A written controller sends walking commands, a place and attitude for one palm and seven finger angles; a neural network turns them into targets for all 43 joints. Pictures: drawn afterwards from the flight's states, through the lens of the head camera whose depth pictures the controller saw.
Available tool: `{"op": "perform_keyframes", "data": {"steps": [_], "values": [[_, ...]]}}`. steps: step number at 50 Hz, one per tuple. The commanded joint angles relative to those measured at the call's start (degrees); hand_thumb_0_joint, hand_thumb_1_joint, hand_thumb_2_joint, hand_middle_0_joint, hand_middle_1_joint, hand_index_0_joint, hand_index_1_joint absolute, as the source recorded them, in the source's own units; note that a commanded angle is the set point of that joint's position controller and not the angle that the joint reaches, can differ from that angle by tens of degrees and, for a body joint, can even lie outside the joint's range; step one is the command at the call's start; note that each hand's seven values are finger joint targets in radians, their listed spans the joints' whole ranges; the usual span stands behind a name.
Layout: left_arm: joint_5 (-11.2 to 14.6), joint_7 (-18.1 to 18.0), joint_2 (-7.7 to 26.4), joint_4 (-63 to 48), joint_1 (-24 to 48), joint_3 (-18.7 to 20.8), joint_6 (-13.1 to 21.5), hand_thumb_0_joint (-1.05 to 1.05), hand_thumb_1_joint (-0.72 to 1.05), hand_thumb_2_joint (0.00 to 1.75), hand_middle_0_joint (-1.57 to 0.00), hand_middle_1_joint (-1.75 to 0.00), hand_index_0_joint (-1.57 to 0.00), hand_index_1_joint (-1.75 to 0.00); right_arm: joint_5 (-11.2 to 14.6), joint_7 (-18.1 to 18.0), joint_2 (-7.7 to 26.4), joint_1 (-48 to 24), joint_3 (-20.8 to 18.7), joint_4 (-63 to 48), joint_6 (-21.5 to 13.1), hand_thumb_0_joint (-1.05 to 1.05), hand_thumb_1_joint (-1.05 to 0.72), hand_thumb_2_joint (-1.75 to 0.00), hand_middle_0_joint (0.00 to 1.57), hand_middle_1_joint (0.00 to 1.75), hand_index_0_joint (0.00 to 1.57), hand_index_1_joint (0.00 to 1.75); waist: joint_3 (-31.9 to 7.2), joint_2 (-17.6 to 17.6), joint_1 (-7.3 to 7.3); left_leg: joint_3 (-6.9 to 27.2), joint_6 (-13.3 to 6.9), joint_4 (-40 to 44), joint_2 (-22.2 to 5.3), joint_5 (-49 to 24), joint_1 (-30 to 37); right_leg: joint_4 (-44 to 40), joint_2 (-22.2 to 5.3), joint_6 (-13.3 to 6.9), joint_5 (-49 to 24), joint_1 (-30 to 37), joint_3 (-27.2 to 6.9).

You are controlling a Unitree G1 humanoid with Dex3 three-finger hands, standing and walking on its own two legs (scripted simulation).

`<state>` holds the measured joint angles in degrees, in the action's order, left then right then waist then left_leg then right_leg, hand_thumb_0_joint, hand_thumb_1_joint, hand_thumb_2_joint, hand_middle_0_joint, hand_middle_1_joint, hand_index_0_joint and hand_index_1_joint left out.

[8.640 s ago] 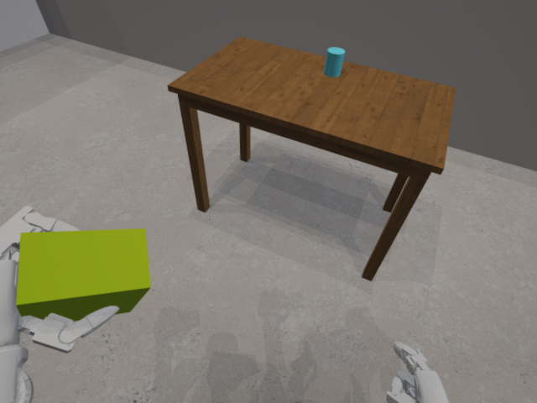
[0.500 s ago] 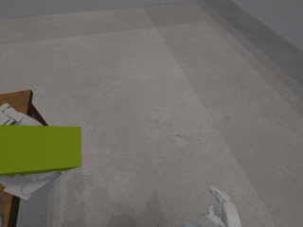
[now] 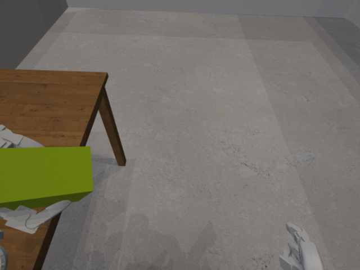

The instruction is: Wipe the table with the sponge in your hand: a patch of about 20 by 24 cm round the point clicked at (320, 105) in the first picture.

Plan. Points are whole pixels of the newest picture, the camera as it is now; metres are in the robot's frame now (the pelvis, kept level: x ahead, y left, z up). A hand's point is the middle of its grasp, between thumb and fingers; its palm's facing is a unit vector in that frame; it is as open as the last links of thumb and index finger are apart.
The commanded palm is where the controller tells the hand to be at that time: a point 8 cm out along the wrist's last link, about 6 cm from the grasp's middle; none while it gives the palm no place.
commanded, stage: turn to face it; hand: left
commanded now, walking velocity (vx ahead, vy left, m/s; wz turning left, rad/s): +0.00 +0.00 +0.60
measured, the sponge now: (57, 179) +0.22 +0.21 +0.16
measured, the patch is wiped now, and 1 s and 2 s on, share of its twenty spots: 0.00 0.00 0.00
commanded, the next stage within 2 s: take the last steps up to it in 1.76 s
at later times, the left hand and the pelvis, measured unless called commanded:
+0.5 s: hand out of the picture +0.02 +0.24 +0.16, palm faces +0.60 -0.67 -0.44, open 10.8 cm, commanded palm -0.04 +0.27 +0.18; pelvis -0.11 -0.04 +0.00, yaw +17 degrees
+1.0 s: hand out of the picture -0.15 +0.24 +0.18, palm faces +0.74 -0.48 -0.47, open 10.8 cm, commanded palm -0.22 +0.25 +0.18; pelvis -0.19 -0.07 +0.00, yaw +34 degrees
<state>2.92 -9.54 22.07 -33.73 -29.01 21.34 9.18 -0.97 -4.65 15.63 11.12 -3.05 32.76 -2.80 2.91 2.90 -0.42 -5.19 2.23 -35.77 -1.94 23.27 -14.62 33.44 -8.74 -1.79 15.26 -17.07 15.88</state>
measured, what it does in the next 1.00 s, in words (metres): walks backwards, turning left: left foot, then right foot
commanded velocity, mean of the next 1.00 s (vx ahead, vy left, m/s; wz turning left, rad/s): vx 0.00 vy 0.00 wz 0.60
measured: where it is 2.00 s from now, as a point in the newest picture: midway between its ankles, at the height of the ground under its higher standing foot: outside the picture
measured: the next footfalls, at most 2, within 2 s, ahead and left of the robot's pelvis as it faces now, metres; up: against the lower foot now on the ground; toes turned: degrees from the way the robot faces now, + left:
left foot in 0.02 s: +0.02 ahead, +0.14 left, +0.00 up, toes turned +6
right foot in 0.40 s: -0.05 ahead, -0.12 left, +0.00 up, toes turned +9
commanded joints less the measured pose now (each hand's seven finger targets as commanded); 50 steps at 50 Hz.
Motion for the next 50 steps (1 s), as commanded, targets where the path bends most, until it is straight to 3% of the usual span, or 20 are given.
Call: {"op": "perform_keyframes", "data": {"steps": [1,2,4,8,16,18,19,21,22,23,24,27,33,37,38,39,40,41,45,50], "values": [[1.07,-0.91,8.40,-17.33,3.09,4.88,5.20,0.00,0.10,1.30,-1.20,-1.60,-1.20,-1.60,0.18,0.11,4.14,-3.70,-0.89,-10.05,-3.01,0.00,-0.90,-0.90,0.20,0.30,0.20,0.30,-10.67,-20.47,-1.09,18.68,-7.58,16.34,-13.24,-39.10,13.98,22.68,0.57,5.52,5.09,-9.26,-5.85],[-0.48,-0.46,9.94,-17.99,2.94,5.42,6.64,0.00,0.10,1.30,-1.20,-1.60,-1.20,-1.60,0.25,1.18,4.18,-2.35,-0.85,-9.43,-3.81,0.00,-0.90,-0.90,0.20,0.30,0.20,0.30,-9.25,-26.16,-0.07,29.54,-13.83,14.91,-21.84,-60.95,15.69,30.63,3.69,5.90,24.70,-17.67,-9.19],[-2.00,0.80,12.18,-16.71,4.29,7.22,6.97,0.00,0.10,1.30,-1.20,-1.60,-1.20,-1.60,0.56,2.25,3.11,-3.95,-0.54,-8.26,-5.13,0.00,-0.90,-0.90,0.20,0.30,0.20,0.30,-6.67,-19.62,-0.24,27.40,-14.71,14.05,-20.41,-51.15,9.40,35.61,1.78,5.74,19.65,-19.45,-13.81],[-0.78,0.85,9.96,-17.48,3.71,6.28,5.94,0.00,0.10,1.30,-1.20,-1.60,-1.20,-1.60,2.00,3.29,3.57,-2.67,-1.02,-7.15,-6.41,0.00,-0.90,-0.90,0.20,0.30,0.20,0.30,-4.94,-17.76,-0.20,15.94,-10.52,15.98,-11.16,-32.92,0.75,27.97,4.45,7.10,9.04,-11.00,-11.85],[1.06,1.67,7.02,-6.68,3.36,5.05,2.77,0.00,0.10,1.30,-1.20,-1.60,-1.20,-1.60,1.74,2.70,2.55,-2.59,0.36,-6.39,-5.78,0.00,-0.90,-0.90,0.20,0.30,0.20,0.30,-6.63,-14.48,0.25,22.81,-10.35,19.08,-10.15,-8.17,-5.14,6.98,9.91,7.17,13.43,4.38,-10.61],[0.71,1.73,7.11,-6.25,5.08,4.93,2.18,0.00,0.10,1.30,-1.20,-1.60,-1.20,-1.60,1.73,2.61,1.99,-3.80,0.87,-6.94,-5.27,0.00,-0.90,-0.90,0.20,0.30,0.20,0.30,-6.24,-14.01,1.44,20.13,-8.43,16.87,-7.35,-3.04,-9.09,-4.74,9.86,6.22,8.66,11.60,-9.91],[0.36,1.74,7.40,-7.26,6.65,4.39,2.15,0.00,0.10,1.30,-1.20,-1.60,-1.20,-1.60,1.82,2.85,0.88,-4.07,1.28,-7.01,-5.14,0.00,-0.90,-0.90,0.20,0.30,0.20,0.30,-6.99,-10.14,1.80,18.91,-6.51,10.95,-4.59,1.32,-11.28,-13.86,5.83,4.13,6.20,14.53,-13.13],[-0.05,0.79,13.18,-7.81,9.67,6.66,1.16,0.00,0.10,1.30,-1.20,-1.60,-1.20,-1.60,1.76,2.52,0.15,-5.81,1.03,-7.83,-4.99,0.00,-0.90,-0.90,0.20,0.30,0.20,0.30,-3.57,14.79,1.91,6.47,0.70,-22.69,5.06,8.05,-22.83,-23.36,-18.14,-5.04,4.08,10.30,-39.32],[0.85,0.54,11.46,-8.83,13.44,5.03,1.59,0.00,0.10,1.30,-1.20,-1.60,-1.20,-1.60,1.23,2.35,1.73,-5.70,0.70,-6.30,-5.67,0.00,-0.90,-0.90,0.20,0.30,0.20,0.30,-4.22,9.42,0.87,9.36,1.13,-32.98,2.75,4.08,-19.45,-22.86,-18.87,-4.97,1.87,4.32,-32.14],[0.47,0.55,11.48,-9.65,12.90,5.45,1.42,0.00,0.10,1.30,-1.20,-1.60,-1.20,-1.60,1.54,2.59,1.88,-7.63,0.02,-6.34,-5.56,0.00,-0.90,-0.90,0.20,0.30,0.20,0.30,-5.04,10.06,0.40,9.70,1.28,-35.37,2.43,2.60,-18.47,-21.67,-16.34,-3.84,2.61,2.56,-30.85],[0.34,0.97,11.04,-8.58,9.02,5.97,1.92,0.00,0.10,1.30,-1.20,-1.60,-1.20,-1.60,1.02,2.35,0.69,-7.29,0.70,-6.18,-4.91,0.00,-0.90,-0.90,0.20,0.30,0.20,0.30,-3.97,5.57,0.17,7.37,1.97,-38.35,1.79,-1.84,-17.96,-19.78,-12.19,-3.73,-0.78,2.44,-24.19],[-0.26,0.62,11.67,-8.46,6.41,7.26,3.42,0.00,0.10,1.30,-1.20,-1.60,-1.20,-1.60,0.95,0.79,0.06,-8.76,1.40,-6.32,-4.08,0.00,-0.90,-0.90,0.20,0.30,0.20,0.30,-4.23,2.86,0.96,3.99,2.33,-31.01,0.67,-0.58,-16.64,-16.75,-9.50,-3.54,-14.54,6.15,-13.58],[0.21,-1.15,10.27,-7.80,0.19,8.47,3.66,0.00,0.10,1.30,-1.20,-1.60,-1.20,-1.60,0.44,-0.12,0.68,-5.87,0.05,-8.04,-3.90,0.00,-0.90,-0.90,0.20,0.30,0.20,0.30,-8.08,6.37,2.80,-0.30,0.04,-6.00,-0.62,4.57,-8.00,-11.98,-12.75,-5.33,-21.23,12.47,-14.07],[0.70,-1.24,8.71,-11.38,1.22,7.09,4.11,0.00,0.10,1.30,-1.20,-1.60,-1.20,-1.60,0.37,0.40,1.31,-1.95,-0.52,-8.51,-2.82,0.00,-0.90,-0.90,0.20,0.30,0.20,0.30,-12.31,1.44,-0.89,-1.51,-0.79,12.29,1.50,-10.12,4.44,3.79,-9.24,0.10,-22.83,9.15,-9.29],[1.22,-0.95,7.96,-13.61,0.96,5.77,4.65,0.00,0.10,1.30,-1.20,-1.60,-1.20,-1.60,0.56,0.39,3.05,-2.11,-0.97,-9.01,-3.01,0.00,-0.90,-0.90,0.20,0.30,0.20,0.30,-11.97,-9.55,-1.32,7.49,-3.47,14.94,-5.35,-23.24,9.60,14.62,-4.40,2.96,-11.50,1.35,-6.41],[1.03,-0.48,8.45,-16.40,1.65,5.26,6.14,0.00,0.10,1.30,-1.20,-1.60,-1.20,-1.60,0.52,0.88,4.63,-2.95,-1.26,-9.74,-3.74,0.00,-0.90,-0.90,0.20,0.30,0.20,0.30,-9.92,-24.57,-0.48,25.48,-10.71,15.30,-18.45,-53.97,15.19,25.89,3.49,6.76,16.01,-13.54,-6.62],[-1.09,0.14,10.27,-16.02,2.18,6.70,7.15,0.00,0.10,1.30,-1.20,-1.60,-1.20,-1.60,0.48,2.01,3.73,-1.66,-1.09,-8.49,-4.45,0.00,-0.90,-0.90,0.20,0.30,0.20,0.30,-8.89,-22.56,0.01,29.18,-14.43,13.30,-21.78,-64.20,15.33,31.14,3.83,5.69,25.58,-18.44,-10.73],[-1.35,1.00,10.84,-12.05,-0.26,8.23,6.97,0.00,0.10,1.30,-1.20,-1.60,-1.20,-1.60,0.64,2.48,3.52,-1.89,-1.07,-7.88,-5.02,0.00,-0.90,-0.90,0.20,0.30,0.20,0.30,-7.26,-17.74,-0.44,27.30,-14.76,12.77,-20.50,-58.98,13.24,32.13,2.97,5.55,21.93,-20.87,-12.41],[-0.70,1.20,9.25,-17.74,0.68,6.08,6.47,0.00,0.10,1.30,-1.20,-1.60,-1.20,-1.60,2.01,3.64,3.59,-2.28,-1.47,-7.12,-6.49,0.00,-0.90,-0.90,0.20,0.30,0.20,0.30,-6.98,-19.49,-0.29,16.02,-10.63,13.15,-10.93,-40.04,4.67,23.85,5.15,6.76,9.64,-11.01,-11.88],[1.06,1.61,9.05,-11.77,0.26,6.73,4.42,0.00,0.10,1.30,-1.20,-1.60,-1.20,-1.60,2.07,3.21,3.07,-2.34,-0.37,-6.49,-6.81,0.00,-0.90,-0.90,0.20,0.30,0.20,0.30,-6.14,-17.31,-0.22,20.73,-11.13,15.91,-11.37,-26.40,-2.24,13.33,8.06,7.33,11.60,-1.66,-11.36]]}}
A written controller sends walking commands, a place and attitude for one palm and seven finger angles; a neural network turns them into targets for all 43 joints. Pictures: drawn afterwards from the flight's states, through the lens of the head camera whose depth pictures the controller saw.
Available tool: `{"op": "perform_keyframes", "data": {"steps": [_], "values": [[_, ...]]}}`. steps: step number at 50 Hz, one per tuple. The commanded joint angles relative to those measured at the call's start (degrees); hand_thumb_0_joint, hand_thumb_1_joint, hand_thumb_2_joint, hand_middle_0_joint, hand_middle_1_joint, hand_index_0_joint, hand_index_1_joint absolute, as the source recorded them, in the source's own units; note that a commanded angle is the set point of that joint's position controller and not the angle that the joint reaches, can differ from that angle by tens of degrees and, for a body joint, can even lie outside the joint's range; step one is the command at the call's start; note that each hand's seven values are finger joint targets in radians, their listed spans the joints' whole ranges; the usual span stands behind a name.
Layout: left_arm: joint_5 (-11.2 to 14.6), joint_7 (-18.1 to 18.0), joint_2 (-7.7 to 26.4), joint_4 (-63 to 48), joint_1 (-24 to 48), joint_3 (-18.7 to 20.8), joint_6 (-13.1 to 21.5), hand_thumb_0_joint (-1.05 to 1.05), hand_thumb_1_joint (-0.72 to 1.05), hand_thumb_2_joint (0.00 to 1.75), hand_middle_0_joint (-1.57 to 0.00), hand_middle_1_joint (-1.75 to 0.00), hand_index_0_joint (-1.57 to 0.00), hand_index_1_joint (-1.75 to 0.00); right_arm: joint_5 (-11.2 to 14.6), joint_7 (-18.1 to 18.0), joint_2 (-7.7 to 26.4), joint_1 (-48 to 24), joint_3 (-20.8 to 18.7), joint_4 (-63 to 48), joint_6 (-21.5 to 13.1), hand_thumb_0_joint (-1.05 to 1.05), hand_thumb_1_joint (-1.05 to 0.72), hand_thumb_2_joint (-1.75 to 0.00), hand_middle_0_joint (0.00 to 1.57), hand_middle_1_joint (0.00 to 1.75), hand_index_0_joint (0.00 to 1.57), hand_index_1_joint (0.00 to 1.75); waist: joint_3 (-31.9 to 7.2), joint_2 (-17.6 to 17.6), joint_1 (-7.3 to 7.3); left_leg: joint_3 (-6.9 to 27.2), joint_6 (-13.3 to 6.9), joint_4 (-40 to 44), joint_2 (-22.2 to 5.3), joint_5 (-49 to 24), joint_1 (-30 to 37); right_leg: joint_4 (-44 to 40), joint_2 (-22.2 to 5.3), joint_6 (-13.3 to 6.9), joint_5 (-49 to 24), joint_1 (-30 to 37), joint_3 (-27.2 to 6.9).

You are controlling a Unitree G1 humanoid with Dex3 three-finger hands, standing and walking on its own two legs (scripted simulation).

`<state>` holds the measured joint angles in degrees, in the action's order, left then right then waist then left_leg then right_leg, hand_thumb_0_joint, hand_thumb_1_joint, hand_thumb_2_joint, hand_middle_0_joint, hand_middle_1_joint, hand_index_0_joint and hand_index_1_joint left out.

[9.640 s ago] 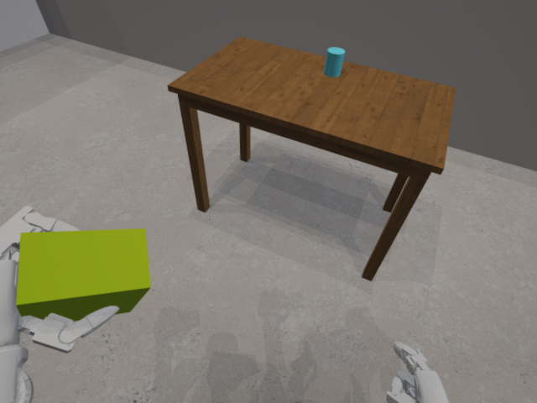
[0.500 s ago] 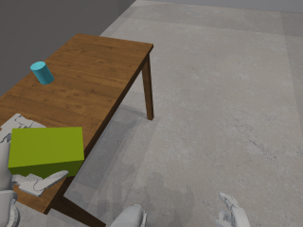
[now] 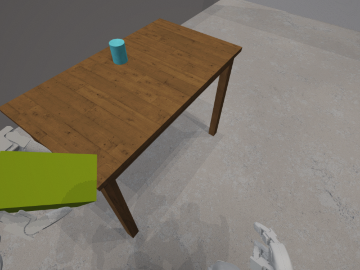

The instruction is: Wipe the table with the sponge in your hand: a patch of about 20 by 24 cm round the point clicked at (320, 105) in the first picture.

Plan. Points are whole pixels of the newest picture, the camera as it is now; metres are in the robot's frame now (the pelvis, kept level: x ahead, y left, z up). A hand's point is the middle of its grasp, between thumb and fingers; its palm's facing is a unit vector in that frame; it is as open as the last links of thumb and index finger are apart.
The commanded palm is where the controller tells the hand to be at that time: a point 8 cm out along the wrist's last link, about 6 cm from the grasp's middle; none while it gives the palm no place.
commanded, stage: turn to face it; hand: left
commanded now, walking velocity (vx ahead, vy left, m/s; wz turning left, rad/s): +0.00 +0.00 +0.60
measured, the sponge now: (60, 184) +0.21 +0.20 +0.16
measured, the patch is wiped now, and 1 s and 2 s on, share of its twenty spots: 0.00 0.00 0.00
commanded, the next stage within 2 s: take the last steps up to it in 0.76 s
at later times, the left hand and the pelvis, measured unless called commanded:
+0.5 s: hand out of the picture +0.04 +0.24 +0.19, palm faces +0.60 -0.67 -0.43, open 10.8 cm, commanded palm -0.03 +0.27 +0.18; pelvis -0.10 -0.04 +0.00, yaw +17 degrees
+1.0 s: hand out of the picture -0.10 +0.19 +0.16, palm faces +0.70 -0.54 -0.47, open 10.8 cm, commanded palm -0.16 +0.21 +0.18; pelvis -0.17 -0.12 +0.00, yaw +27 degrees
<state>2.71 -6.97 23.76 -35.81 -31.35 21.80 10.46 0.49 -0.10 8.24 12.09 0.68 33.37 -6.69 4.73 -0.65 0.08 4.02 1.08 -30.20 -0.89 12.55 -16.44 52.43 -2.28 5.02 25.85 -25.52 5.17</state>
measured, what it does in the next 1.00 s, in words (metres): walks backwards, turning left: right foot, then left foot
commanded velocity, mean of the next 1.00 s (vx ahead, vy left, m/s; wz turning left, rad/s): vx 0.05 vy -0.02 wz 0.35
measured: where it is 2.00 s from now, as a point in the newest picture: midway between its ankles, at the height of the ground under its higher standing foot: outside the picture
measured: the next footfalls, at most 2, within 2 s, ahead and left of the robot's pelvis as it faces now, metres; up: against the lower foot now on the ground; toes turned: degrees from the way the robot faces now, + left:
right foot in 0.12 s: +0.02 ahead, -0.11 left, +0.00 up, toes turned +0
left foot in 0.52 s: -0.14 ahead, +0.10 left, +0.00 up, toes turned +22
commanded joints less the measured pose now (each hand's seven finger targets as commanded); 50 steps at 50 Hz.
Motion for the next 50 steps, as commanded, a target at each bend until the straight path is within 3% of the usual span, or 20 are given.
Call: {"op": "perform_keyframes", "data": {"steps": [1,5,7,8,10,13,20,24,25,26,27,28,33,40,41,42,43,44,48,50], "values": [[1.31,-0.90,7.26,-7.23,3.18,6.49,2.61,0.00,0.10,1.30,-1.20,-1.60,-1.20,-1.60,0.48,-1.55,10.43,-3.45,-4.02,-6.91,-2.71,0.00,-0.90,-0.90,0.20,0.30,0.20,0.30,-7.82,-12.04,-0.42,12.56,-9.89,10.09,-12.45,-12.26,-1.79,-8.49,2.22,0.53,1.41,9.06,-0.68],[0.88,-0.61,6.19,-2.10,7.28,5.38,0.95,0.00,0.10,1.30,-1.20,-1.60,-1.20,-1.60,0.59,-1.75,9.19,-4.58,-3.20,-6.95,-1.56,0.00,-0.90,-0.90,0.20,0.30,0.20,0.30,-8.81,-3.96,1.05,9.90,-5.67,1.94,-6.95,3.83,-8.00,-31.24,-0.48,-1.45,-8.65,21.48,-2.50],[0.56,-1.59,10.87,-1.48,10.91,6.94,-0.32,0.00,0.10,1.30,-1.20,-1.60,-1.20,-1.60,0.79,-2.25,8.41,-6.14,-3.45,-8.41,-1.31,0.00,-0.90,-0.90,0.20,0.30,0.20,0.30,-5.70,20.20,0.80,-2.09,1.37,-29.70,3.92,19.74,-18.72,-41.12,-24.07,-11.30,-11.04,17.47,-29.61],[1.01,-1.85,8.61,-1.60,14.52,4.69,-0.60,0.00,0.10,1.30,-1.20,-1.60,-1.20,-1.60,0.65,-2.30,9.72,-6.13,-3.77,-7.51,-1.68,0.00,-0.90,-0.90,0.20,0.30,0.20,0.30,-7.14,15.60,0.53,1.25,1.62,-39.26,2.46,16.84,-15.10,-41.55,-24.46,-11.52,-9.45,11.99,-25.35],[0.26,-1.20,8.19,-1.35,10.76,4.72,0.14,0.00,0.10,1.30,-1.20,-1.60,-1.20,-1.60,-0.35,-2.22,8.33,-7.44,-3.28,-6.49,-0.62,0.00,-0.90,-0.90,0.20,0.30,0.20,0.30,-5.41,9.37,-0.46,-1.19,2.79,-45.58,0.99,9.40,-14.87,-38.71,-18.22,-10.04,-10.65,9.69,-15.26],[0.03,-1.73,9.27,-6.08,11.75,4.68,1.98,0.00,0.10,1.30,-1.20,-1.60,-1.20,-1.60,-0.28,-3.49,7.68,-10.42,-2.48,-6.92,-0.06,0.00,-0.90,-0.90,0.20,0.30,0.20,0.30,-6.30,6.30,0.15,-4.16,3.20,-39.46,-0.05,9.96,-13.74,-37.05,-16.45,-10.31,-19.17,14.24,-4.84],[0.30,-4.35,9.62,-8.79,4.17,8.73,2.80,0.00,0.10,1.30,-1.20,-1.60,-1.20,-1.60,-1.52,-4.29,8.42,-6.34,-3.76,-9.18,-0.59,0.00,-0.90,-0.90,0.20,0.30,0.20,0.30,-12.07,9.99,2.55,-9.05,0.72,-11.22,-1.24,16.23,-5.29,-33.02,-19.48,-13.12,-26.80,22.44,-6.18],[1.04,-4.25,6.43,-8.12,2.25,6.85,3.06,0.00,0.10,1.30,-1.20,-1.60,-1.20,-1.60,-1.13,-3.60,8.63,-2.58,-3.90,-9.18,0.57,0.00,-0.90,-0.90,0.20,0.30,0.20,0.30,-14.92,4.58,-1.09,-10.17,-0.10,6.99,0.66,3.05,5.10,-20.07,-15.88,-8.01,-29.66,19.90,-0.84],[1.29,-4.05,6.49,-8.91,2.77,6.51,3.64,0.00,0.10,1.30,-1.20,-1.60,-1.20,-1.60,-1.02,-3.62,9.84,-2.49,-4.30,-9.63,0.58,0.00,-0.90,-0.90,0.20,0.30,0.20,0.30,-14.69,-0.77,-1.46,-5.34,-1.89,9.22,-3.40,-4.71,8.69,-12.13,-12.20,-5.58,-27.35,15.29,1.80],[1.58,-3.63,6.30,-11.68,3.25,5.64,4.58,0.00,0.10,1.30,-1.20,-1.60,-1.20,-1.60,-0.96,-3.46,11.70,-3.70,-4.64,-10.50,0.10,0.00,-0.90,-0.90,0.20,0.30,0.20,0.30,-12.17,-13.56,-1.22,8.97,-6.52,10.77,-13.99,-25.99,12.59,-3.19,-5.48,-1.93,-9.47,3.06,3.94],[0.78,-3.03,7.91,-11.43,3.09,6.33,5.59,0.00,0.10,1.30,-1.20,-1.60,-1.20,-1.60,-0.71,-2.80,11.62,-2.81,-4.74,-9.87,-0.49,0.00,-0.90,-0.90,0.20,0.30,0.20,0.30,-9.89,-17.37,-0.51,17.04,-11.35,9.51,-21.68,-44.70,14.89,3.47,-2.43,-1.43,10.12,-5.97,1.39],[-0.18,-1.99,7.36,-8.70,3.34,6.18,6.13,0.00,0.10,1.30,-1.20,-1.60,-1.20,-1.60,0.07,-2.13,11.35,-2.00,-5.25,-8.52,-1.07,0.00,-0.90,-0.90,0.20,0.30,0.20,0.30,-8.24,-11.93,-0.17,15.42,-11.20,8.16,-21.30,-44.46,15.58,7.51,-2.04,-2.39,10.27,-9.28,0.35],[-0.83,-1.93,7.05,-15.76,8.10,3.96,5.57,0.00,0.10,1.30,-1.20,-1.60,-1.20,-1.60,0.32,-0.97,10.78,-3.63,-4.39,-7.39,-3.34,0.00,-0.90,-0.90,0.20,0.30,0.20,0.30,-5.80,-16.51,-0.43,3.09,-8.54,8.37,-11.56,-27.37,4.68,-0.13,-0.40,-0.85,-3.27,0.79,0.70],[0.49,-1.83,6.72,-3.35,8.73,5.07,3.19,0.00,0.10,1.30,-1.20,-1.60,-1.20,-1.60,0.09,-1.51,9.94,-4.02,-3.27,-5.47,-2.98,0.00,-0.90,-0.90,0.20,0.30,0.20,0.30,-7.37,-9.85,0.46,8.21,-8.11,5.55,-11.73,-9.74,-0.90,-21.80,2.80,-0.61,-5.30,15.67,0.13],[0.21,-1.68,6.31,-2.26,9.91,4.72,3.08,0.00,0.10,1.30,-1.20,-1.60,-1.20,-1.60,0.20,-1.41,9.77,-4.13,-3.15,-5.49,-2.72,0.00,-0.90,-0.90,0.20,0.30,0.20,0.30,-7.47,-7.59,0.55,6.72,-6.34,2.67,-9.93,-5.23,-3.07,-28.19,1.70,-0.98,-10.74,19.62,-0.28],[-0.35,-1.76,7.62,-0.50,10.80,5.05,2.92,0.00,0.10,1.30,-1.20,-1.60,-1.20,-1.60,0.54,-1.38,8.65,-3.74,-3.03,-5.32,-2.40,0.00,-0.90,-0.90,0.20,0.30,0.20,0.30,-8.16,1.52,0.05,3.08,-3.85,-5.23,-6.06,3.10,-4.48,-34.02,-4.45,-3.18,-15.22,20.96,-5.84],[-0.54,-2.08,10.07,0.95,10.23,6.16,2.16,0.00,0.10,1.30,-1.20,-1.60,-1.20,-1.60,0.73,-1.37,7.32,-4.17,-2.87,-6.60,-1.99,0.00,-0.90,-0.90,0.20,0.30,0.20,0.30,-8.53,15.91,-0.58,-2.56,-0.40,-18.66,1.80,16.20,-10.91,-37.43,-16.58,-8.90,-19.31,20.56,-23.25],[0.39,-2.16,9.42,0.79,12.07,5.60,1.89,0.00,0.10,1.30,-1.20,-1.60,-1.20,-1.60,0.74,-1.81,8.30,-5.46,-3.34,-6.22,-2.21,0.00,-0.90,-0.90,0.20,0.30,0.20,0.30,-7.95,17.86,0.20,-0.91,0.36,-30.74,2.70,17.63,-11.45,-39.73,-21.11,-11.94,-17.12,15.40,-26.70],[0.22,-1.07,8.93,-1.43,8.38,6.06,3.38,0.00,0.10,1.30,-1.20,-1.60,-1.20,-1.60,0.06,-1.78,7.37,-8.86,-2.29,-5.57,-0.04,0.00,-0.90,-0.90,0.20,0.30,0.20,0.30,-7.49,6.96,-0.18,-3.33,1.12,-36.65,0.40,7.18,-12.16,-38.68,-12.88,-11.39,-7.85,11.63,-14.92],[-0.43,-1.47,9.40,-3.42,9.83,6.00,4.29,0.00,0.10,1.30,-1.20,-1.60,-1.20,-1.60,-0.36,-2.31,7.58,-8.60,-2.24,-6.13,0.32,0.00,-0.90,-0.90,0.20,0.30,0.20,0.30,-7.93,7.75,-0.11,-6.53,0.76,-30.22,-0.09,8.33,-9.71,-40.68,-11.85,-11.52,-3.82,11.53,-11.12]]}}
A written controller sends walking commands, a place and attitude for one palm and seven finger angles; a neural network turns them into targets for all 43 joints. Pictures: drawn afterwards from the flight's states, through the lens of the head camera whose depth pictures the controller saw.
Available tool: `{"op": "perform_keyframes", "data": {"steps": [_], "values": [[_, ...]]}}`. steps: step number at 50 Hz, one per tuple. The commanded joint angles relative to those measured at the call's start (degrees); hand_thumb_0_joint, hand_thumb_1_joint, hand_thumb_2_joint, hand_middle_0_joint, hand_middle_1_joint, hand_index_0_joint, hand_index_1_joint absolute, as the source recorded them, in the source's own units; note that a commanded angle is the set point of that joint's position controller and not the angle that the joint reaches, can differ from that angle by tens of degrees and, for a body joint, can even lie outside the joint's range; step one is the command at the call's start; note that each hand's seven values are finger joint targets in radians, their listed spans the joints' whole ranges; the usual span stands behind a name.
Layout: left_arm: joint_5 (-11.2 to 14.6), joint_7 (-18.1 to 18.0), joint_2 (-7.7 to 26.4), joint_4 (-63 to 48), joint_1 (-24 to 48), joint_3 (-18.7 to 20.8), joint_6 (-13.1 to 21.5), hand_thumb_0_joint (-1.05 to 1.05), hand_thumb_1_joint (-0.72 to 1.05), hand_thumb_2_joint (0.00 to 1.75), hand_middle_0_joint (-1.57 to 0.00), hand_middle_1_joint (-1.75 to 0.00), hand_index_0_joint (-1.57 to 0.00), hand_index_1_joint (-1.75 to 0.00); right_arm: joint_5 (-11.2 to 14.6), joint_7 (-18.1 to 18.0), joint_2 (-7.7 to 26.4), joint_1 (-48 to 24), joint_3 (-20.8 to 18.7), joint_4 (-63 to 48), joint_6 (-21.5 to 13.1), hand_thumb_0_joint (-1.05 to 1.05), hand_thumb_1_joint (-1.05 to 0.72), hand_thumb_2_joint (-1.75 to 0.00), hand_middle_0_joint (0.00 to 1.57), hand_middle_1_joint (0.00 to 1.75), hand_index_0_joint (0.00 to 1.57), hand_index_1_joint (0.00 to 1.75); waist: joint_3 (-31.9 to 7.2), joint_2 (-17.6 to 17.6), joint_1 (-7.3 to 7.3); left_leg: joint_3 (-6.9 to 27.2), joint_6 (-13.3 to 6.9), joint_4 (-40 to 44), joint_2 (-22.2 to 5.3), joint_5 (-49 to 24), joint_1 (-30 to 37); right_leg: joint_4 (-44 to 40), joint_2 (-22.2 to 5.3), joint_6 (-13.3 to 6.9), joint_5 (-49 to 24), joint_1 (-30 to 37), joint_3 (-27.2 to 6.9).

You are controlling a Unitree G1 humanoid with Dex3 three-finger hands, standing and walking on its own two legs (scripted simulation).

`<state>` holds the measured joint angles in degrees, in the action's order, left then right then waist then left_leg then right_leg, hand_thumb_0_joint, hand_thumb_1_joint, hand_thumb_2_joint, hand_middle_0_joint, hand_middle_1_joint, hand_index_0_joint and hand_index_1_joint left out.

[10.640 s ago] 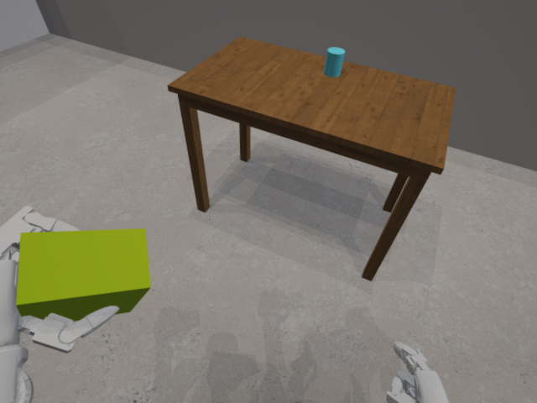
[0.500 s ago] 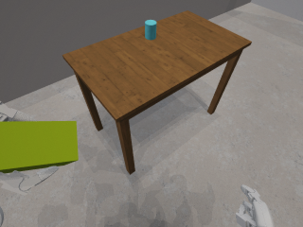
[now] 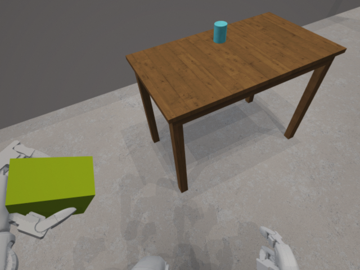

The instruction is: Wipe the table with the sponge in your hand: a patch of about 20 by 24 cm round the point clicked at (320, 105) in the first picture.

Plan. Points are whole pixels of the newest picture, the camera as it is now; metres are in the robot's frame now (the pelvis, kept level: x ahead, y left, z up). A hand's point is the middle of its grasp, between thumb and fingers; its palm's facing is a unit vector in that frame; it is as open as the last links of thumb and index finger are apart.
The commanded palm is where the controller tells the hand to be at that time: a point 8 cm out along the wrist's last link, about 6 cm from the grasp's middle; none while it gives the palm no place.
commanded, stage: take the last steps up to it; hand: left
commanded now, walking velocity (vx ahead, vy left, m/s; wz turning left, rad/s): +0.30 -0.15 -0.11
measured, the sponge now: (64, 189) +0.22 +0.21 +0.14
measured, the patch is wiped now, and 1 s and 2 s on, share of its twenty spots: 0.00 0.00 0.00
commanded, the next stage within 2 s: none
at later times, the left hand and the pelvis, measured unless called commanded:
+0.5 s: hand (80, 182) +0.22 +0.17 +0.17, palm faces +0.37 -0.81 -0.45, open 10.8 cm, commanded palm +0.17 +0.21 +0.18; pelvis +0.00 -0.07 +0.00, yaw -2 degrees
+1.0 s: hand (153, 134) +0.33 +0.07 +0.16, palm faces +0.36 -0.84 -0.41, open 10.8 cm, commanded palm +0.28 +0.10 +0.18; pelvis +0.10 -0.17 -0.01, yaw -4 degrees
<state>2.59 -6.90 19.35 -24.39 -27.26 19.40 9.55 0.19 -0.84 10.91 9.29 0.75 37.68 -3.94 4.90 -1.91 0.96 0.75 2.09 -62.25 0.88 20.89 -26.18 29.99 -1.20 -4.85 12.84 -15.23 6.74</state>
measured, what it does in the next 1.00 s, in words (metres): steps to the right: left foot, then right foot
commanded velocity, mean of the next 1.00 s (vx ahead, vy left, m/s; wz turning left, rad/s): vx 0.30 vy -0.15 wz -0.05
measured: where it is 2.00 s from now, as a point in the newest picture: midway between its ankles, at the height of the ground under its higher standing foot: (282, 266)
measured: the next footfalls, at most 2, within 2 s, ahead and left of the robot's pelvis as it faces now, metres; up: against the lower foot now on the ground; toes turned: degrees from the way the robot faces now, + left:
left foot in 0.20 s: -0.02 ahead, +0.11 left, +0.00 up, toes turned +7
right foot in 0.54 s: +0.11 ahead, -0.21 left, +0.00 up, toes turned -11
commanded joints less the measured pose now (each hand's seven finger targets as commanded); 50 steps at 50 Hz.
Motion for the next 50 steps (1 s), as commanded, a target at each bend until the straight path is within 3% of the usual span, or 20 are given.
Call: {"op": "perform_keyframes", "data": {"steps": [1,5,8,9,10,11,12,13,16,23,26,27,28,29,32,35,42,44,46,50], "values": [[-0.37,-1.97,14.41,-15.52,5.78,8.90,5.33,0.00,0.10,1.30,-1.20,-1.60,-1.20,-1.60,-0.38,-1.98,5.16,-5.88,-2.52,-10.58,-2.51,0.00,-0.90,-0.90,0.20,0.30,0.20,0.30,-8.65,8.73,-0.50,-4.78,-0.55,6.10,-1.64,1.25,1.75,-19.42,-12.42,-2.02,12.02,1.21,-13.35],[-0.50,-3.35,13.91,-16.99,3.78,8.45,5.22,0.00,0.10,1.30,-1.20,-1.60,-1.20,-1.60,-0.99,-3.08,5.47,-4.08,-3.17,-12.02,-3.35,0.00,-0.90,-0.90,0.20,0.30,0.20,0.30,-10.15,8.55,1.06,-8.74,-2.18,23.85,-1.54,8.04,6.86,-21.41,-13.46,-4.86,21.57,4.21,-17.77],[-0.21,-3.62,11.85,-16.22,2.68,7.25,4.93,0.00,0.10,1.30,-1.20,-1.60,-1.20,-1.60,-0.51,-3.32,5.82,-0.69,-3.23,-12.45,-3.60,0.00,-0.90,-0.90,0.20,0.30,0.20,0.30,-13.11,4.06,-0.55,-9.61,-3.15,42.11,-1.10,2.88,18.50,-13.77,-8.56,-2.25,18.42,3.55,-14.62],[0.18,-3.31,11.23,-17.63,5.03,6.23,5.64,0.00,0.10,1.30,-1.20,-1.60,-1.20,-1.60,-0.17,-3.63,6.40,0.54,-3.40,-13.43,-3.70,0.00,-0.90,-0.90,0.20,0.30,0.20,0.30,-12.19,-1.44,-1.80,-4.03,-5.09,46.97,-5.33,3.05,25.42,-4.11,-4.99,0.07,15.68,-2.45,-12.86],[0.08,-3.27,10.70,-19.31,8.11,5.57,6.84,0.00,0.10,1.30,-1.20,-1.60,-1.20,-1.60,-0.10,-3.57,8.12,-0.32,-3.64,-14.23,-3.89,0.00,-0.90,-0.90,0.20,0.30,0.20,0.30,-7.78,-15.41,-2.20,15.82,-8.42,51.28,-18.02,7.02,30.34,9.60,0.90,2.69,15.49,-17.27,-7.06],[-1.38,-3.28,11.50,-17.51,8.68,5.68,7.54,0.00,0.10,1.30,-1.20,-1.60,-1.20,-1.60,-0.21,-3.53,7.48,-0.68,-3.58,-13.11,-4.26,0.00,-0.90,-0.90,0.20,0.30,0.20,0.30,-4.07,-14.98,-1.96,23.96,-12.35,53.01,-27.47,2.04,29.64,22.69,1.47,3.73,14.86,-25.37,-4.84],[-1.61,-3.29,13.42,-17.40,10.61,7.46,8.07,0.00,0.10,1.30,-1.20,-1.60,-1.20,-1.60,0.16,-3.45,7.30,-2.24,-3.85,-13.03,-4.50,0.00,-0.90,-0.90,0.20,0.30,0.20,0.30,-3.46,-9.04,-1.51,20.92,-13.79,53.58,-27.44,-6.48,26.75,29.69,0.21,3.95,11.18,-25.90,-6.99],[-1.73,-2.55,16.99,-16.71,10.83,9.81,8.29,0.00,0.10,1.30,-1.20,-1.60,-1.20,-1.60,0.57,-2.93,6.69,-2.29,-3.93,-11.64,-4.64,0.00,-0.90,-0.90,0.20,0.30,0.20,0.30,-4.57,-8.88,-0.91,18.49,-13.81,53.19,-27.45,5.03,21.33,33.04,-0.95,4.28,10.35,-23.71,-8.67],[-2.09,-1.71,10.37,-15.92,5.83,4.80,6.32,0.00,0.10,1.30,-1.20,-1.60,-1.20,-1.60,0.62,-2.09,6.82,-1.19,-3.60,-11.46,-5.22,0.00,-0.90,-0.90,0.20,0.30,0.20,0.30,0.41,-11.03,-1.18,6.47,-12.42,51.89,-21.56,1.39,17.29,32.51,-2.94,5.48,3.84,-24.20,-5.71],[-2.38,-1.41,12.13,-16.57,11.64,4.65,5.61,0.00,0.10,1.30,-1.20,-1.60,-1.20,-1.60,-0.18,-2.31,7.25,0.47,-3.54,-11.23,-6.38,0.00,-0.90,-0.90,0.20,0.30,0.20,0.30,-2.20,-14.05,-1.54,-5.83,-7.78,46.19,-18.37,-16.55,16.77,6.84,0.38,6.56,4.01,-6.98,4.52],[-1.88,-2.11,13.72,-14.11,11.54,6.74,5.35,0.00,0.10,1.30,-1.20,-1.60,-1.20,-1.60,0.32,-2.09,6.13,-1.03,-3.51,-11.12,-5.76,0.00,-0.90,-0.90,0.20,0.30,0.20,0.30,-8.11,-7.23,0.33,-10.26,-5.54,26.26,-14.64,-14.30,12.66,-3.63,3.54,5.30,1.78,10.58,6.63],[-2.03,-2.47,15.51,-14.04,11.21,8.16,4.88,0.00,0.10,1.30,-1.20,-1.60,-1.20,-1.60,0.90,-1.62,4.83,-1.49,-3.33,-11.23,-5.21,0.00,-0.90,-0.90,0.20,0.30,0.20,0.30,-11.75,4.32,0.89,-11.80,-4.51,10.68,-10.83,-8.72,5.69,-4.68,-3.02,1.70,0.45,18.29,-2.36],[-2.04,-2.76,16.76,-13.93,9.03,9.03,4.21,0.00,0.10,1.30,-1.20,-1.60,-1.20,-1.60,1.41,-1.45,3.02,-2.86,-2.84,-12.77,-4.97,0.00,-0.90,-0.90,0.20,0.30,0.20,0.30,-14.14,19.45,1.14,-10.36,-2.55,-4.64,-2.88,11.58,-8.07,-9.13,-15.74,-5.12,-5.43,23.90,-25.27],[-0.78,-3.08,18.78,-18.30,10.00,11.73,4.88,0.00,0.10,1.30,-1.20,-1.60,-1.20,-1.60,1.26,-1.65,4.17,-5.56,-2.61,-13.42,-5.07,0.00,-0.90,-0.90,0.20,0.30,0.20,0.30,-13.83,19.97,1.52,-3.29,-2.31,-12.86,-3.19,15.54,-11.06,-12.87,-20.68,-7.61,-5.12,20.99,-31.46],[0.04,-2.34,18.01,-20.39,0.35,14.31,5.58,0.00,0.10,1.30,-1.20,-1.60,-1.20,-1.60,0.80,-0.38,4.64,-6.46,-2.62,-12.11,-2.80,0.00,-0.90,-0.90,0.20,0.30,0.20,0.30,-10.86,7.52,0.92,-0.78,-0.54,-12.99,-7.19,6.59,-9.09,-13.76,-17.57,-8.34,5.33,11.87,-25.43],[0.51,-2.45,16.51,-23.49,-2.63,15.05,6.07,0.00,0.10,1.30,-1.20,-1.60,-1.20,-1.60,0.29,-0.03,4.59,-5.85,-2.52,-12.98,0.00,0.00,-0.90,-0.90,0.20,0.30,0.20,0.30,-11.95,6.45,-0.60,-3.52,0.24,-0.54,-8.04,4.70,-4.08,-14.31,-16.10,-7.16,-0.16,8.77,-14.59],[0.92,-3.40,13.32,-21.22,-3.84,11.95,4.64,0.00,0.10,1.30,-1.20,-1.60,-1.20,-1.60,-0.57,-1.81,5.82,-1.98,-3.52,-13.17,-0.36,0.00,-0.90,-0.90,0.20,0.30,0.20,0.30,-13.76,3.25,-0.81,-11.78,-0.74,31.65,-4.30,-5.08,10.82,-6.84,-11.68,-4.94,-2.19,7.10,-11.01],[0.74,-3.10,12.23,-21.94,-1.00,9.54,5.02,0.00,0.10,1.30,-1.20,-1.60,-1.20,-1.60,-0.35,-2.95,6.98,-0.50,-4.15,-13.55,-0.36,0.00,-0.90,-0.90,0.20,0.30,0.20,0.30,-13.13,-2.97,-2.42,-4.52,-4.01,39.26,-9.35,-5.81,23.03,6.77,-6.81,-0.28,-1.34,-2.51,-7.44],[-0.06,-3.02,12.99,-21.24,2.25,8.93,6.09,0.00,0.10,1.30,-1.20,-1.60,-1.20,-1.60,-0.13,-3.01,7.50,-1.39,-4.14,-13.80,-0.97,0.00,-0.90,-0.90,0.20,0.30,0.20,0.30,-9.20,-15.37,-1.73,25.23,-14.71,47.71,-30.52,-14.64,30.84,29.69,0.93,4.83,19.69,-21.68,-4.08],[-1.71,-1.74,12.92,-21.30,8.43,6.87,5.46,0.00,0.10,1.30,-1.20,-1.60,-1.20,-1.60,-0.34,-2.33,7.32,-2.20,-3.67,-12.34,-2.03,0.00,-0.90,-0.90,0.20,0.30,0.20,0.30,-3.20,-10.75,-0.80,12.75,-13.19,48.60,-27.52,-7.73,18.66,33.46,-5.25,5.47,10.86,-22.15,-7.90]]}}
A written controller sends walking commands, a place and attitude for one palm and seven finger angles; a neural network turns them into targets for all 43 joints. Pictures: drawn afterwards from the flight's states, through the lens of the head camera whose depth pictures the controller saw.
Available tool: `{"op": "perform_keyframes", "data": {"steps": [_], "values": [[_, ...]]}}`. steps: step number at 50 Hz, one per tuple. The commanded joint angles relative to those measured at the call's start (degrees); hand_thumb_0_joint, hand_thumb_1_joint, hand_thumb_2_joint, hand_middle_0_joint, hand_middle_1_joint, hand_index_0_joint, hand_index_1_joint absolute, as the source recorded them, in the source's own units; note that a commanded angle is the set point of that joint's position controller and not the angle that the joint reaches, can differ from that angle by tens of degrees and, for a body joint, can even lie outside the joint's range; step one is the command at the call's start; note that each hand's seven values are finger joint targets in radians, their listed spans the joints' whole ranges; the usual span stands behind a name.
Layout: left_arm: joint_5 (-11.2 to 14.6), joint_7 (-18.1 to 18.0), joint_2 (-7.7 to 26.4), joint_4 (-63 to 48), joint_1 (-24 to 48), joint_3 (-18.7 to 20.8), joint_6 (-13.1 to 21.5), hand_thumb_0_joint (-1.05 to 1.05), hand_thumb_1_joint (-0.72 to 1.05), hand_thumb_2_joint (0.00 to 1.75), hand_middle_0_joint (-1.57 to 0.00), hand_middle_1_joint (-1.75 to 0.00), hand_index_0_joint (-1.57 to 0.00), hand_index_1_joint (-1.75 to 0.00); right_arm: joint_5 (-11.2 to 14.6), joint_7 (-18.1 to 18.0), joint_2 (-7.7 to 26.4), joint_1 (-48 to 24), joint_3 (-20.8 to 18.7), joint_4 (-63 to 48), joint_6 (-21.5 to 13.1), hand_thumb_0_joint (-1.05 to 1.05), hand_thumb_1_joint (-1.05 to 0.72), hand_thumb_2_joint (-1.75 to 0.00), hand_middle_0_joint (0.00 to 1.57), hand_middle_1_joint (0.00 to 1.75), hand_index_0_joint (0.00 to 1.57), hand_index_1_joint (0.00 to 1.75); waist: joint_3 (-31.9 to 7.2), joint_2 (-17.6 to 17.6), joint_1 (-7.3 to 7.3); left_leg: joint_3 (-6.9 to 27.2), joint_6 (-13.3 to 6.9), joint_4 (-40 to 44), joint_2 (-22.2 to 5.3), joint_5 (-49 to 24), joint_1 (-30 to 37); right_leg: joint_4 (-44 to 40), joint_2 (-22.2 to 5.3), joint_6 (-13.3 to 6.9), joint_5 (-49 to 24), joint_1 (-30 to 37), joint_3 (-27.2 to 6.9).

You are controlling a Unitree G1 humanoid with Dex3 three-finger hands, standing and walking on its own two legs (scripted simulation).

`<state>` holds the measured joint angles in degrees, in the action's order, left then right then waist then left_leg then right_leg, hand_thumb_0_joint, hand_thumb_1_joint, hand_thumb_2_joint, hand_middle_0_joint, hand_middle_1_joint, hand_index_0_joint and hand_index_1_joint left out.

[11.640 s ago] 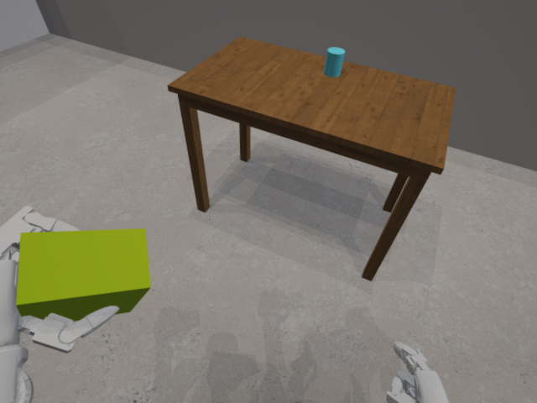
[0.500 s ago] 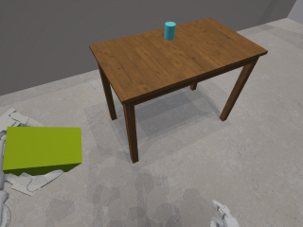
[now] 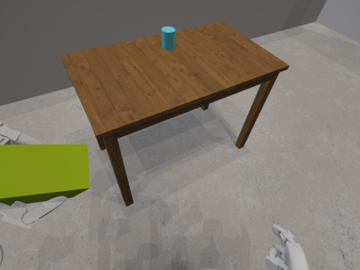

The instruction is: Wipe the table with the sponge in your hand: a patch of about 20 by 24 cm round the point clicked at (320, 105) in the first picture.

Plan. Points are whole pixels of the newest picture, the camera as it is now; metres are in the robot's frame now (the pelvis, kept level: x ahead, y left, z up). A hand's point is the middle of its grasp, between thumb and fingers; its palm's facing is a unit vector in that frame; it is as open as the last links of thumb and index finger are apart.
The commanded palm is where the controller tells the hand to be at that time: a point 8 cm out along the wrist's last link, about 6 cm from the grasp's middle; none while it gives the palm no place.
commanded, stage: take the last steps up to it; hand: left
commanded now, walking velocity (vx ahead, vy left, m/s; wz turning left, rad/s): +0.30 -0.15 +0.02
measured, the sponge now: (53, 175) +0.22 +0.23 +0.16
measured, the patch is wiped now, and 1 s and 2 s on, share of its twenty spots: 0.00 0.00 0.00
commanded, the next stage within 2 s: none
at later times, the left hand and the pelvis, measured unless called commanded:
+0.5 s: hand (140, 125) +0.32 +0.11 +0.18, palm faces +0.37 -0.79 -0.49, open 10.8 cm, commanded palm +0.26 +0.15 +0.19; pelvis +0.11 -0.13 +0.01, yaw +2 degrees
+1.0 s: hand (217, 96) +0.43 -0.04 +0.18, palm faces +0.39 -0.77 -0.50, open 10.7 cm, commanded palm +0.37 +0.01 +0.19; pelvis +0.22 -0.27 +0.00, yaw +2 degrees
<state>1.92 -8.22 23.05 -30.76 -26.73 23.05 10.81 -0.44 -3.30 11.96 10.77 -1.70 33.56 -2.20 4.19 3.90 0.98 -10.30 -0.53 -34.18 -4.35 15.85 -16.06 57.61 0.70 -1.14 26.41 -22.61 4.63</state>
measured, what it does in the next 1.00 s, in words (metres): steps to the right: right foot, then left foot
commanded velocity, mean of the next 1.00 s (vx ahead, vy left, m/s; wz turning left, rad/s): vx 0.30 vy -0.15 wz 0.03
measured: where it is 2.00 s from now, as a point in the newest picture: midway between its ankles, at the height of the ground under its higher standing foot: (256, 237)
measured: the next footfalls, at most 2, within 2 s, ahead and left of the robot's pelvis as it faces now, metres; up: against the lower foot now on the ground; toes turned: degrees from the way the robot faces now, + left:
right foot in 0.22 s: +0.13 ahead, -0.22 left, +0.00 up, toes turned -10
left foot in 0.54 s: +0.23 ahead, -0.02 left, +0.00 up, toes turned +14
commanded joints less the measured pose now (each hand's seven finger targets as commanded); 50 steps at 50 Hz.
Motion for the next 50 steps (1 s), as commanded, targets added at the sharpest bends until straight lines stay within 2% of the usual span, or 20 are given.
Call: {"op": "perform_keyframes", "data": {"steps": [1,3,9,10,12,14,18,22,25,26,27,28,29,34,40,42,43,44,47,50], "values": [[-1.23,-0.38,7.45,-15.75,7.15,1.77,3.81,0.00,0.10,1.30,-1.20,-1.60,-1.20,-1.60,0.54,0.48,6.34,-2.89,-1.37,-8.38,-3.96,0.00,-0.90,-0.90,0.20,0.30,0.20,0.30,-2.86,-17.19,-0.47,18.41,-9.05,20.01,-19.78,-4.44,7.50,1.89,-7.13,2.03,-4.52,-11.96,-3.58],[-1.21,-0.60,7.61,-17.77,5.58,2.41,3.48,0.00,0.10,1.30,-1.20,-1.60,-1.20,-1.60,0.69,0.68,6.41,-2.83,-1.42,-9.03,-4.64,0.00,-0.90,-0.90,0.20,0.30,0.20,0.30,-4.83,-19.50,-0.09,9.45,-6.22,19.42,-15.60,-5.18,4.47,-6.60,-6.23,2.40,-7.26,-4.14,0.76],[-0.22,-1.29,7.47,-10.70,2.71,4.31,3.00,0.00,0.10,1.30,-1.20,-1.60,-1.20,-1.60,1.12,1.02,5.47,-2.36,-1.41,-9.62,-4.24,0.00,-0.90,-0.90,0.20,0.30,0.20,0.30,-7.34,-16.07,-0.23,3.04,-2.54,5.98,-12.03,-2.92,1.54,-27.42,-1.23,3.23,-11.09,11.84,9.62],[-0.11,-1.47,8.19,-9.30,2.80,4.90,2.61,0.00,0.10,1.30,-1.20,-1.60,-1.20,-1.60,1.45,1.03,4.51,-2.29,-1.23,-9.31,-3.68,0.00,-0.90,-0.90,0.20,0.30,0.20,0.30,-8.95,-9.04,0.12,1.17,-1.34,-3.64,-9.10,-0.90,-1.17,-31.11,-2.20,2.10,-10.94,16.96,7.13],[-0.02,-2.18,13.26,-10.30,4.41,8.29,1.48,0.00,0.10,1.30,-1.20,-1.60,-1.20,-1.60,2.10,0.82,2.25,-5.93,-0.35,-11.12,-3.16,0.00,-0.90,-0.90,0.20,0.30,0.20,0.30,-11.45,20.00,1.56,1.74,1.81,-34.30,1.66,22.62,-23.75,-39.15,-22.38,-8.72,-23.50,27.49,-24.34],[0.71,-1.69,11.24,-10.98,4.20,7.43,1.77,0.00,0.10,1.30,-1.20,-1.60,-1.20,-1.60,2.21,1.07,3.52,-6.49,-0.14,-9.40,-3.32,0.00,-0.90,-0.90,0.20,0.30,0.20,0.30,-10.65,10.59,0.69,9.36,1.90,-40.53,-3.10,18.02,-24.02,-39.75,-23.60,-10.48,-20.69,23.58,-22.53],[1.01,-2.03,10.85,-16.38,-0.56,8.77,2.52,0.00,0.10,1.30,-1.20,-1.60,-1.20,-1.60,1.50,1.43,3.37,-8.20,0.38,-8.44,0.14,0.00,-0.90,-0.90,0.20,0.30,0.20,0.30,-10.81,4.01,-0.07,6.88,3.01,-27.27,-4.59,13.71,-19.11,-36.05,-20.59,-10.41,-31.06,22.38,-9.09],[0.75,-2.89,10.05,-18.31,-1.78,8.40,2.76,0.00,0.10,1.30,-1.20,-1.60,-1.20,-1.60,0.26,0.97,3.75,-6.96,-0.31,-9.24,0.11,0.00,-0.90,-0.90,0.20,0.30,0.20,0.30,-11.50,2.72,0.75,-1.26,2.72,-5.85,-0.88,5.52,-9.17,-33.74,-16.60,-9.30,-32.47,20.01,-4.20],[1.06,-2.95,9.05,-18.94,-0.75,6.65,2.59,0.00,0.10,1.30,-1.20,-1.60,-1.20,-1.60,0.36,-0.25,4.98,-3.66,-1.60,-9.68,-0.60,0.00,-0.90,-0.90,0.20,0.30,0.20,0.30,-13.79,-1.89,-1.51,-2.61,1.77,7.77,-0.15,-5.62,7.07,-21.63,-12.66,-4.75,-29.60,13.40,-0.53],[0.84,-2.82,8.99,-20.23,-0.03,6.39,3.48,0.00,0.10,1.30,-1.20,-1.60,-1.20,-1.60,0.46,-0.75,6.34,-3.03,-2.43,-10.24,-0.78,0.00,-0.90,-0.90,0.20,0.30,0.20,0.30,-15.44,-10.04,-2.19,6.30,-1.15,10.45,-5.90,-6.81,15.93,-11.37,-9.92,-2.17,-23.22,5.68,0.84],[0.81,-2.67,8.87,-20.19,0.00,6.23,4.42,0.00,0.10,1.30,-1.20,-1.60,-1.20,-1.60,0.42,-0.76,7.21,-3.29,-2.92,-10.37,-0.89,0.00,-0.90,-0.90,0.20,0.30,0.20,0.30,-15.29,-22.89,-1.70,26.52,-7.83,13.62,-20.21,-17.02,24.26,1.05,-3.53,1.34,2.32,-9.04,1.94],[0.42,-2.56,10.30,-18.61,0.73,6.26,4.96,0.00,0.10,1.30,-1.20,-1.60,-1.20,-1.60,0.45,-0.35,6.33,-3.51,-1.99,-10.47,-1.58,0.00,-0.90,-0.90,0.20,0.30,0.20,0.30,-12.51,-22.76,-1.52,35.83,-11.84,16.50,-26.31,-20.45,23.38,10.95,-2.48,0.97,8.82,-13.96,-2.39],[0.28,-1.83,12.90,-15.47,2.76,8.38,5.15,0.00,0.10,1.30,-1.20,-1.60,-1.20,-1.60,0.33,0.08,6.38,-5.14,-1.18,-10.00,-2.04,0.00,-0.90,-0.90,0.20,0.30,0.20,0.30,-9.86,-18.00,-1.51,34.73,-11.94,18.70,-26.99,-11.04,16.74,15.15,-4.75,0.95,5.79,-15.11,-6.18],[-0.27,-0.91,8.20,-20.12,2.05,4.99,4.40,0.00,0.10,1.30,-1.20,-1.60,-1.20,-1.60,0.64,0.70,6.20,-3.13,-1.99,-9.60,-2.96,0.00,-0.90,-0.90,0.20,0.30,0.20,0.30,-7.76,-20.78,-0.32,10.89,-6.83,17.28,-17.70,-11.04,8.96,-1.37,-7.60,2.50,-4.64,-8.73,-0.59],[0.31,-1.11,6.52,-11.48,-0.05,4.93,3.38,0.00,0.10,1.30,-1.20,-1.60,-1.20,-1.60,1.27,0.96,5.84,-2.29,-1.97,-10.51,-3.59,0.00,-0.90,-0.90,0.20,0.30,0.20,0.30,-7.67,-16.22,-0.36,3.03,-3.36,9.43,-13.85,2.86,0.13,-23.91,-2.69,3.49,-9.59,9.98,8.80],[0.18,-1.55,8.63,-9.81,1.72,5.80,2.42,0.00,0.10,1.30,-1.20,-1.60,-1.20,-1.60,1.98,0.62,4.02,-1.77,-1.73,-10.06,-2.88,0.00,-0.90,-0.90,0.20,0.30,0.20,0.30,-9.85,-0.26,0.16,-1.38,-0.50,-10.41,-6.63,10.91,-5.03,-33.42,-6.42,0.93,-9.47,17.25,1.93],[-0.11,-2.15,11.58,-9.44,1.68,7.34,1.47,0.00,0.10,1.30,-1.20,-1.60,-1.20,-1.60,2.05,0.31,2.09,-2.79,-0.86,-11.28,-2.52,0.00,-0.90,-0.90,0.20,0.30,0.20,0.30,-10.38,16.81,0.62,-1.80,1.53,-26.30,0.28,20.76,-18.95,-39.11,-18.30,-5.21,-12.11,22.70,-17.93],[0.67,-2.37,13.68,-12.41,4.57,8.69,1.30,0.00,0.10,1.30,-1.20,-1.60,-1.20,-1.60,1.98,0.03,3.18,-7.47,-0.32,-11.75,-3.22,0.00,-0.90,-0.90,0.20,0.30,0.20,0.30,-9.70,17.90,1.72,4.87,1.75,-37.25,0.39,23.20,-24.61,-42.42,-24.81,-9.51,-14.38,22.08,-25.84],[0.61,-1.69,12.40,-10.51,0.60,9.20,1.75,0.00,0.10,1.30,-1.20,-1.60,-1.20,-1.60,1.49,0.30,3.68,-7.36,0.09,-8.07,-2.52,0.00,-0.90,-0.90,0.20,0.30,0.20,0.30,-6.54,6.33,0.43,8.79,3.35,-42.40,-3.23,13.19,-26.66,-39.48,-21.24,-10.00,-25.07,21.44,-19.10],[0.55,-1.78,9.93,-12.33,-0.47,7.80,2.55,0.00,0.10,1.30,-1.20,-1.60,-1.20,-1.60,0.88,0.53,3.96,-7.24,-0.03,-7.54,-0.16,0.00,-0.90,-0.90,0.20,0.30,0.20,0.30,-9.15,2.46,-0.11,5.96,3.31,-30.99,-3.13,10.37,-22.30,-37.42,-19.32,-9.22,-34.56,23.57,-8.23]]}}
